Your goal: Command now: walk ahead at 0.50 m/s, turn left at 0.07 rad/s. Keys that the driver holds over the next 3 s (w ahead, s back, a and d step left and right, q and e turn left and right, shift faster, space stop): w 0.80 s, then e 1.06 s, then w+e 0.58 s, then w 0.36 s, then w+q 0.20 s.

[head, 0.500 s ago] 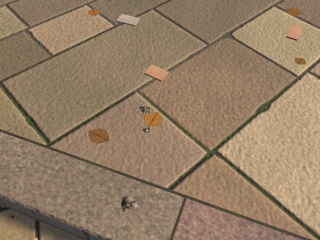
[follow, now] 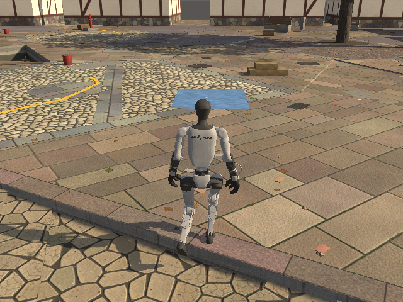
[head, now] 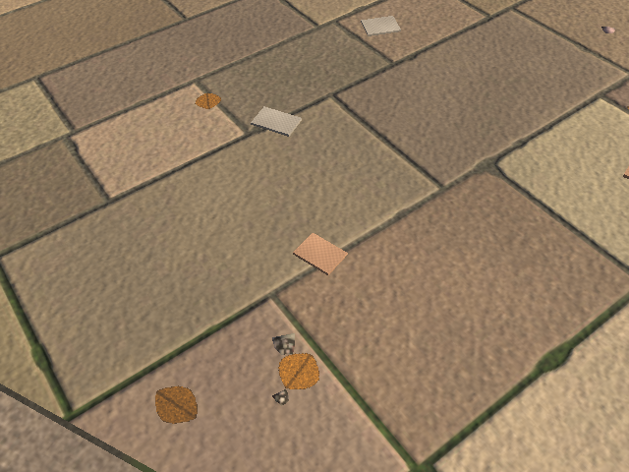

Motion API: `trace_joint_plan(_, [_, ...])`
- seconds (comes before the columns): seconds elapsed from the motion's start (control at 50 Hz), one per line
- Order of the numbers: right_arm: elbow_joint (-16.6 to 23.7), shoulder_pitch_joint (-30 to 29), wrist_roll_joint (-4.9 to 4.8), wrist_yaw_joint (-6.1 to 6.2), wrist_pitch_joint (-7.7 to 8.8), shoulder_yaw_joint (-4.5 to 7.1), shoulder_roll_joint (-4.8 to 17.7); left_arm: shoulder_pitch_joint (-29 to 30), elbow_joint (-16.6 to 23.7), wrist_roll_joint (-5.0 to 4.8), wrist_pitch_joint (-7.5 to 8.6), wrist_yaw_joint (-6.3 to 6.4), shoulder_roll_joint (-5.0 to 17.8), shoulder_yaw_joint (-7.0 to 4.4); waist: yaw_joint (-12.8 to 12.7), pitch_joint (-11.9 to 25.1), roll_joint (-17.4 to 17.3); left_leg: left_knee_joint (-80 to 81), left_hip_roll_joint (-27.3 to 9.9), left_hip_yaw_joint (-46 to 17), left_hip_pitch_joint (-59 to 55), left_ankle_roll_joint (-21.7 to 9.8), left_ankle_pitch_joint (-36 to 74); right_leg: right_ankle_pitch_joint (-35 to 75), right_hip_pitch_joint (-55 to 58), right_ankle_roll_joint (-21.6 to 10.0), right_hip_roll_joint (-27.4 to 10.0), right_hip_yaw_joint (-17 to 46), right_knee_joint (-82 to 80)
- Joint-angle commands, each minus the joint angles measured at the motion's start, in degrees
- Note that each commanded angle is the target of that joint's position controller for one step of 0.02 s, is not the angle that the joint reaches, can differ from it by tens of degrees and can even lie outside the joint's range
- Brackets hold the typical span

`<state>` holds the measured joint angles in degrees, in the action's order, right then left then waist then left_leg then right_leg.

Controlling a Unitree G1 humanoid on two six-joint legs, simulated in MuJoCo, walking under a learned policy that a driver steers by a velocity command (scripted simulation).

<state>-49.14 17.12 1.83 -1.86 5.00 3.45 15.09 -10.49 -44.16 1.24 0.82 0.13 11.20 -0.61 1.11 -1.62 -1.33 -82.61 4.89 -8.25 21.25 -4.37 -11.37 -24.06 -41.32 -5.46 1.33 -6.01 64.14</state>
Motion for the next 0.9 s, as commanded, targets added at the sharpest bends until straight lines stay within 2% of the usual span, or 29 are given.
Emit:
trace_joint_plan(0.02, [5.9,2.7,0.71,0.45,-1.65,-1.40,-3.3,-5.1,-3.3,1.25,2.93,-0.09,1.2,-1.83,1.7,1.3,2.6,-13.0,-3.3,1.4,18.4,-2.1,-1.9,-2.7,12.2,-5.4,-12.7,34.9,-39.5])
trace_joint_plan(0.06, [9.2,-0.6,-0.15,1.62,-2.31,-2.00,-4.5,-8.2,-6.4,1.10,4.66,-0.82,0.8,-1.81,2.3,1.5,5.9,-17.3,-3.0,0.6,26.2,-3.7,-5.1,6.5,15.3,-5.8,-12.5,29.2,-41.1])
trace_joint_plan(0.08, [10.0,-1.9,0.15,2.00,-2.29,-2.16,-3.8,-8.7,-7.3,0.51,5.33,-1.20,1.9,-2.22,3.2,1.1,4.5,-11.9,-4.1,0.0,27.7,-4.1,-3.3,8.0,16.4,-4.4,-10.7,23.7,-43.4])
trace_joint_plan(0.1, [10.7,-3.3,0.56,1.98,-2.32,-2.29,-3.2,-7.9,-7.7,0.05,5.56,-1.27,1.8,-2.32,4.3,0.7,3.1,-6.0,-4.5,-0.5,26.5,-3.9,0.0,8.6,14.9,-2.8,-9.0,19.8,-45.0])
trace_joint_plan(0.12, [11.6,-4.5,0.42,1.54,-2.23,-2.23,-1.4,-6.7,-6.2,-0.20,5.33,-0.84,2.9,-2.56,3.9,0.2,1.9,6.5,-5.2,2.4,22.1,-2.1,4.1,11.9,13.6,-2.3,-7.5,15.3,-49.4])
trace_joint_plan(0.14, [11.5,-6.1,0.36,0.89,-2.24,-1.58,0.6,-8.2,-5.5,-0.67,5.52,-0.45,3.2,-2.54,2.0,1.0,1.9,12.3,-4.9,7.1,19.7,-1.1,7.1,17.6,16.2,-2.6,-6.5,12.4,-52.4])
trace_joint_plan(0.16, [11.5,-8.0,0.27,0.46,-1.97,-1.49,0.3,-9.8,-5.4,-1.27,5.82,-0.07,3.8,-2.57,1.0,2.1,3.9,15.4,-6.0,8.3,20.7,0.0,10.2,25.4,21.3,-2.7,-7.4,12.6,-53.3])
trace_joint_plan(0.2, [12.1,-11.7,-0.15,-0.11,-1.67,-1.94,-1.2,-14.2,-5.6,-1.84,6.14,0.42,4.3,-2.74,-1.1,2.9,3.2,24.0,-7.0,10.6,22.4,1.0,13.8,36.2,30.0,-2.8,-7.7,10.9,-53.2])
trace_joint_plan(0.22, [12.3,-13.8,-0.20,-0.29,-1.69,-2.16,-2.0,-16.4,-5.4,-1.77,6.18,0.59,4.8,-2.92,-2.7,3.2,2.1,28.9,-6.7,11.6,22.8,1.4,15.0,39.0,34.6,-1.9,-7.4,10.4,-53.2])
trace_joint_plan(0.26, [12.7,-17.3,-0.43,-0.54,-2.26,-2.57,-3.5,-20.2,-5.8,-1.51,5.79,0.81,5.4,-3.21,-4.9,2.8,4.5,35.7,-5.8,13.0,22.5,2.2,14.7,43.2,41.1,-0.8,-7.5,10.0,-53.4])
trace_joint_plan(0.34, [14.0,-23.5,-0.76,-0.73,-2.57,-2.20,-2.4,-23.5,-6.3,-0.50,4.69,1.10,4.9,-3.05,-6.7,-0.8,5.8,44.6,-5.3,14.1,23.1,2.0,11.9,46.6,49.7,-1.7,-10.2,10.8,-53.9])
trace_joint_plan(0.38, [14.1,-24.0,-0.72,-0.79,-2.22,-2.03,-1.8,-23.6,-6.5,0.01,4.54,1.35,5.6,-3.11,-6.3,-1.4,5.6,48.4,-4.0,15.0,19.9,0.6,9.1,54.5,52.1,-1.8,-11.1,10.0,-51.7])
trace_joint_plan(0.42, [12.9,-20.8,-0.82,-0.14,-2.03,-1.50,-0.8,-22.3,-6.8,0.19,4.62,1.82,6.8,-3.22,-4.1,0.0,6.3,50.9,-1.0,16.5,11.4,-1.8,4.2,71.1,51.8,-1.0,-11.4,8.8,-46.2])
trace_joint_plan(0.44, [11.6,-16.9,-0.72,0.45,-1.96,-1.04,0.2,-21.9,-7.0,0.23,4.56,2.18,7.7,-3.43,-2.4,1.5,7.1,51.5,0.4,16.6,6.9,-3.0,1.6,78.5,52.0,-0.7,-11.8,8.9,-41.5])
trace_joint_plan(0.46, [9.5,-10.8,-0.67,1.06,-1.66,-0.31,1.6,-21.4,-7.1,0.23,4.40,2.31,8.7,-3.63,0.2,4.1,7.0,54.0,1.2,15.8,0.7,-4.3,1.2,80.1,51.5,-0.4,-11.7,9.1,-34.6])
trace_joint_plan(0.48, [7.3,-2.9,-0.19,1.74,-1.01,0.32,2.6,-18.8,-6.5,-0.51,4.29,2.32,9.7,-3.88,4.8,7.0,6.8,58.0,-1.1,13.0,-11.0,-6.1,5.1,74.6,45.4,-0.2,-11.3,8.5,-25.9])
trace_joint_plan(0.5, [5.7,6.2,1.02,2.64,-0.70,1.41,5.6,-15.7,-4.1,-1.04,4.64,2.04,8.5,-3.45,9.3,13.0,3.6,57.7,-10.5,3.5,-26.2,-9.4,1.7,55.8,33.6,-0.6,-9.1,7.5,-12.0])
trace_joint_plan(0.52, [5.2,7.6,2.21,2.61,-0.76,2.53,9.9,-21.3,-1.9,-2.98,4.42,1.44,2.3,-2.18,4.5,18.0,-10.8,58.8,-29.3,-25.7,-42.4,-19.9,7.1,1.8,9.6,2.7,2.5,3.8,11.6])
trace_joint_plan(0.54, [5.7,4.7,-0.59,1.99,-1.17,2.13,6.3,-17.9,-2.2,-0.75,4.36,1.68,8.3,-3.59,4.4,16.0,-0.4,64.3,-27.8,-30.1,-36.0,-19.8,4.5,-1.5,5.9,1.2,1.9,10.5,15.2])
trace_joint_plan(0.56, [5.8,-0.2,-1.00,1.78,-1.12,1.46,4.3,-12.7,-0.5,-0.65,4.66,1.20,7.9,-3.67,1.9,6.9,0.2,66.8,-25.1,-20.3,-27.8,-17.8,4.4,3.3,3.9,1.2,-0.5,11.3,13.3])
trace_joint_plan(0.58, [5.4,-1.8,-0.82,1.57,-0.74,0.83,1.8,-11.1,-0.4,-0.61,4.73,0.81,7.4,-3.38,0.7,3.4,2.3,68.8,-22.5,-14.7,-22.1,-15.6,8.1,5.3,4.9,1.3,-1.9,10.8,10.7])
trace_joint_plan(0.6, [4.8,-1.7,-0.60,1.77,-0.13,0.44,0.8,-10.7,-0.6,-0.22,4.13,0.42,6.9,-3.32,-0.7,1.3,2.4,70.0,-19.7,-10.2,-18.2,-13.2,10.4,5.9,6.1,1.6,-3.2,10.5,8.1])
trace_joint_plan(0.62, [3.7,-1.2,-0.73,2.03,0.33,0.03,-0.1,-11.7,-0.6,0.46,3.31,-0.17,5.9,-3.07,-2.2,0.7,0.9,71.6,-17.3,-6.6,-14.9,-11.2,11.2,6.8,8.2,2.5,-4.1,10.0,5.6])
trace_joint_plan(0.66, [2.4,1.1,-1.08,2.08,1.31,0.02,0.8,-11.4,-0.2,1.06,2.25,-1.20,4.7,-2.80,-2.9,0.5,-0.4,73.5,-15.6,-3.7,-13.0,-10.1,13.5,8.2,8.2,3.6,-4.9,8.6,2.2])
trace_joint_plan(0.7, [1.0,3.4,-1.34,1.92,1.70,0.37,2.5,-7.0,1.3,1.32,1.72,-1.79,4.5,-2.60,-2.6,-1.3,-0.7,75.4,-14.9,-1.2,-12.4,-9.8,15.7,11.4,4.8,4.9,-6.7,6.9,-2.0])
trace_joint_plan(0.74, [0.5,5.1,-1.27,1.60,1.64,0.31,2.9,-1.3,3.1,1.14,1.55,-1.99,4.2,-2.24,-1.5,-2.6,-0.8,75.9,-13.2,1.7,-12.1,-8.7,19.5,16.3,3.4,5.6,-7.6,5.2,-9.3])
trace_joint_plan(0.8, [-0.5,8.0,-1.54,1.25,1.61,0.22,3.4,6.0,5.2,0.25,1.61,-2.09,3.2,-1.48,0.6,-2.7,-2.1,75.7,-11.6,5.0,-12.5,-6.4,23.7,23.3,7.1,5.8,-6.5,2.8,-21.0])
trace_joint_plan(0.86, [-2.0,10.2,-1.25,1.68,1.37,-0.06,3.7,8.5,5.4,-0.10,2.04,-1.57,2.7,-1.05,1.8,-2.5,-2.3,72.5,-12.4,8.8,-17.7,-4.4,37.1,26.8,10.2,4.3,-4.0,0.8,-28.2])
trace_joint_plan(0.9, [-2.8,10.2,-0.86,2.34,1.07,-0.32,3.5,7.5,5.2,0.13,2.49,-1.19,3.3,-1.25,1.0,-1.3,-3.4,68.8,-13.8,9.9,-21.5,-3.3,42.4,25.3,12.5,2.6,-2.5,1.5,-30.4])
